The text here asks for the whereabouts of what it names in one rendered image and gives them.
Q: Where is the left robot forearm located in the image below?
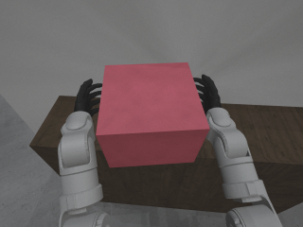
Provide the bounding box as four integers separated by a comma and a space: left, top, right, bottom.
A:
58, 111, 103, 227

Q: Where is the left robot hand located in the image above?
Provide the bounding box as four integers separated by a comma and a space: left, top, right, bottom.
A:
73, 79, 102, 117

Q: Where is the robot left upper arm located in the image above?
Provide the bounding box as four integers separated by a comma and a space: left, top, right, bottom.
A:
62, 211, 114, 227

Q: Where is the right robot hand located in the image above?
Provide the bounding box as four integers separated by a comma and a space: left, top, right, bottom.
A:
193, 74, 222, 114

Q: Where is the robot right upper arm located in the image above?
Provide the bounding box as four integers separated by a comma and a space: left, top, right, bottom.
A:
225, 204, 281, 227

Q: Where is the right robot forearm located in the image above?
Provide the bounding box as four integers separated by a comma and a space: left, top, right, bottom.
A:
205, 107, 283, 227

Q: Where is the carton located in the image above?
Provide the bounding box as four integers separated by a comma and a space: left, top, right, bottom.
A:
96, 62, 210, 168

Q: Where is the pedestal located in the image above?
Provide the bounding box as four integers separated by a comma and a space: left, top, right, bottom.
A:
29, 96, 303, 214

